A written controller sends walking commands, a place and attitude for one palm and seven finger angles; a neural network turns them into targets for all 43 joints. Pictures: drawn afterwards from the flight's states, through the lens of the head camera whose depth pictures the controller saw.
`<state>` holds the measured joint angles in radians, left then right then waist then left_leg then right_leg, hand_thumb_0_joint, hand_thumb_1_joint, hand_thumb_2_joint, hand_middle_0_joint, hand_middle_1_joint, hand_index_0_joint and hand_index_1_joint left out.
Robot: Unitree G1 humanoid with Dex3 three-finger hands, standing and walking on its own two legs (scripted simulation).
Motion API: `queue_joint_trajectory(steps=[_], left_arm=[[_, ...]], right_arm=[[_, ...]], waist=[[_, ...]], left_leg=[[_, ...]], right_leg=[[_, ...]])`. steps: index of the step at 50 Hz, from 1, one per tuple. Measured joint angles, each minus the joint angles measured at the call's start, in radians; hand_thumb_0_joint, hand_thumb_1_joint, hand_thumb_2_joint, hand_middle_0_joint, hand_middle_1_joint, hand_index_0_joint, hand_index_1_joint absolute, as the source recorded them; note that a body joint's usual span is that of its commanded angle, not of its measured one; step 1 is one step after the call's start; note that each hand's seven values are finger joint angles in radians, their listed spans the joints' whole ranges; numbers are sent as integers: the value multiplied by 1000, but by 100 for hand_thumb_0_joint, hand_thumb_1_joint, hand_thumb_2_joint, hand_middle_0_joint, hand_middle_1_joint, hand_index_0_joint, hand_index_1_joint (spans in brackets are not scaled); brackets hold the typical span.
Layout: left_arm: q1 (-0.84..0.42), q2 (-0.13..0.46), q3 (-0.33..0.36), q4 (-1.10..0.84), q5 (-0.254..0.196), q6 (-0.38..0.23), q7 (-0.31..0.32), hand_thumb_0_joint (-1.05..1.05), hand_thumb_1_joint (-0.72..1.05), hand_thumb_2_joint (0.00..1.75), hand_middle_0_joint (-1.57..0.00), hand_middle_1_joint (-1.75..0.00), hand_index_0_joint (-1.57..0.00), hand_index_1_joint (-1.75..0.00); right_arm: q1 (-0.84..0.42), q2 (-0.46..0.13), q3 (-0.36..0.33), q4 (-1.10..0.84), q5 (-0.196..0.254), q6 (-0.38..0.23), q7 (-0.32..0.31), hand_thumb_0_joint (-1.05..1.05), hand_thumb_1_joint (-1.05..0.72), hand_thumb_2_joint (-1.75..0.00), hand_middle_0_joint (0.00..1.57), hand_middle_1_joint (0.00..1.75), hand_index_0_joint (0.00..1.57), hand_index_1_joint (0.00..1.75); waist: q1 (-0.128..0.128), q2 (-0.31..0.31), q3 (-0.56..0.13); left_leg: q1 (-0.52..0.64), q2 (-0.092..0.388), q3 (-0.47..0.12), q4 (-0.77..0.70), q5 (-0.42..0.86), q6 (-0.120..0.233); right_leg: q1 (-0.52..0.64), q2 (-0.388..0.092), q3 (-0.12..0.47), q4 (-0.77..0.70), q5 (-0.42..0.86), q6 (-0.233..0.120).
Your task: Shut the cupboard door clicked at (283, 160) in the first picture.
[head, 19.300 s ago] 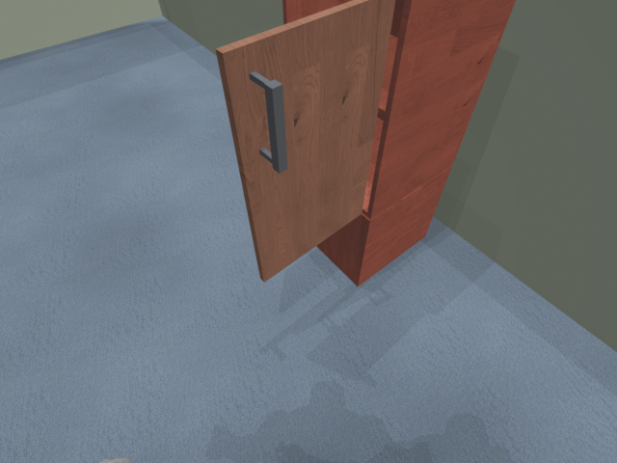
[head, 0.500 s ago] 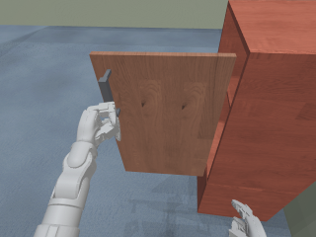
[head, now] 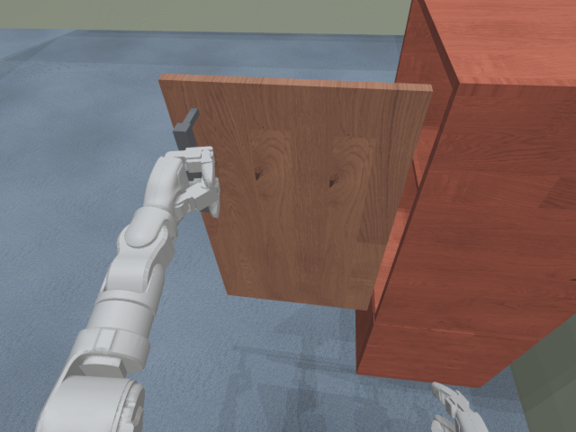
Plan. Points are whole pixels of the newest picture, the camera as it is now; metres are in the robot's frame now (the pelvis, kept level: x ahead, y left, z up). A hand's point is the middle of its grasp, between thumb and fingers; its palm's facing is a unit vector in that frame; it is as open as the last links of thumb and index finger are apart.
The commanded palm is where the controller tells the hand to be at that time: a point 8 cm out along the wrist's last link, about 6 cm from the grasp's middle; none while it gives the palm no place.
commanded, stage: push the door shut along its arc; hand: left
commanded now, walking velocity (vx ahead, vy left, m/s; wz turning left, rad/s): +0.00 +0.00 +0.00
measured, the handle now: (199, 163) +0.47 +0.16 +0.13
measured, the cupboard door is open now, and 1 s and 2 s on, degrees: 89 78 60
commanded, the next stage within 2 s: pull the fist back off the door in 1.44 s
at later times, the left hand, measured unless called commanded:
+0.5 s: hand (234, 171) +0.45 +0.10 +0.14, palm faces -0.26 -0.96 -0.08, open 3.1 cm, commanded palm +0.45 +0.13 +0.14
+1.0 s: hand (265, 155) +0.48 +0.05 +0.14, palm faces -0.38 -0.92 -0.06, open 3.0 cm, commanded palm +0.50 +0.10 +0.14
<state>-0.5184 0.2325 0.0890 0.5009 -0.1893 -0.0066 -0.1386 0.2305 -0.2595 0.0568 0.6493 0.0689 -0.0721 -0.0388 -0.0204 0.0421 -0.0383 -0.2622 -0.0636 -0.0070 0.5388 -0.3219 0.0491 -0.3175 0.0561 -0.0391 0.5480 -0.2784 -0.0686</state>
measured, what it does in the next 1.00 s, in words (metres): stands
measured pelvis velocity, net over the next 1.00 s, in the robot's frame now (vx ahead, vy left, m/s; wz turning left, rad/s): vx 0.01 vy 0.01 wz -0.02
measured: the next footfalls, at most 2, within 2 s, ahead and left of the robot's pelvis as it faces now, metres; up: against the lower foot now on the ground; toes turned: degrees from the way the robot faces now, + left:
none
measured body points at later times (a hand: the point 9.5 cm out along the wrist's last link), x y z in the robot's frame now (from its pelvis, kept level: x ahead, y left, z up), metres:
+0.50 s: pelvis -0.01 +0.01 -0.01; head +0.04 +0.00 +0.44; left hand +0.46 +0.15 +0.14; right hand +0.07 -0.25 -0.13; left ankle -0.03 +0.09 -0.73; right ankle +0.00 -0.07 -0.73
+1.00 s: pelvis +0.01 +0.01 -0.01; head +0.07 -0.01 +0.44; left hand +0.50 +0.11 +0.14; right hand +0.01 -0.26 -0.13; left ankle -0.03 +0.09 -0.73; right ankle +0.00 -0.07 -0.73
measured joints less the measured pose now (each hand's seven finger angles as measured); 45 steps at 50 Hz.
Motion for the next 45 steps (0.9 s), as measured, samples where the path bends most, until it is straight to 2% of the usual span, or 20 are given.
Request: queue_joint_trajectory(steps=[9, 15, 21, 27, 32, 36, 40, 45], left_arm=[[-119, 21, 0, 169, -1, -69, -57, 1, 90, 90, -135, -150, -130, -150], [-237, 49, -1, 323, 4, -107, -85, 1, 90, 90, -135, -150, -130, -150], [-336, 46, -12, 470, -11, -161, -109, 1, 90, 90, -132, -150, -131, -150], [-415, 39, -33, 555, 12, -196, -118, 1, 90, 90, -130, -150, -130, -150], [-458, 33, 30, 608, 17, -202, -134, 1, 90, 90, -130, -150, -130, -150], [-462, 48, 73, 605, 39, -228, -138, 1, 90, 90, -130, -150, -130, -150], [-461, 69, 107, 619, 58, -237, -165, 0, 88, 90, -130, -150, -130, -150], [-452, 86, 88, 613, 63, -218, -184, -2, 86, 89, -130, -150, -130, -150]], right_arm=[[36, -9, -6, 26, -2, -2, 3, 1, -90, -90, 20, 30, 20, 30], [48, -17, -11, 33, -6, -20, 5, 1, -90, -90, 20, 30, 20, 30], [71, -24, -12, 56, -15, -40, 8, 1, -90, -90, 20, 30, 20, 30], [94, -26, -14, 76, -29, -61, 15, 1, -90, -90, 20, 30, 20, 30], [111, -24, -12, 82, -41, -62, 18, 1, -90, -90, 20, 30, 21, 30], [142, -25, -18, 65, -47, -60, 23, 1, -90, -90, 20, 30, 21, 30], [174, -29, -26, 53, -48, -39, 32, 1, -90, -90, 20, 30, 20, 30], [197, -31, -36, 48, -48, -17, 35, 1, -90, -90, 20, 30, 20, 30]], waist=[[-8, -11, 3], [-28, -12, 3], [-44, -12, 0], [-68, -13, 1], [-103, -19, -8], [-126, -17, -20], [-130, -11, -30], [-124, -7, -27]], left_leg=[[-35, -7, -8, 20, -1, 5], [-80, -13, -10, 40, 1, 8], [-120, -23, -9, 61, -2, 15], [-160, -30, -2, 78, -6, 19], [-171, -23, 19, 76, -13, 21], [-170, -13, 38, 70, -22, 19], [-171, -3, 49, 70, -31, 17], [-174, 2, 42, 70, -32, 13]], right_leg=[[-30, -8, -10, 17, -4, 3], [-73, -15, -14, 35, -3, 6], [-115, -26, -15, 63, -11, 12], [-159, -33, -9, 88, -19, 17], [-180, -24, 12, 94, -20, 19], [-186, -12, 31, 91, -22, 17], [-190, -1, 42, 87, -23, 14], [-189, 4, 36, 80, -22, 10]])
